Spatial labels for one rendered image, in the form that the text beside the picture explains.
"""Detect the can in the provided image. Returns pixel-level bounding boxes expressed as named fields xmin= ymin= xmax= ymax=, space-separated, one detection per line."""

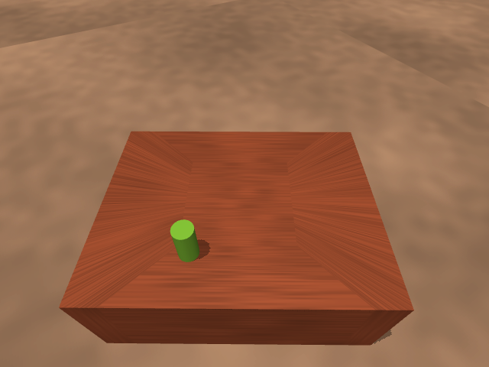
xmin=170 ymin=219 xmax=199 ymax=262

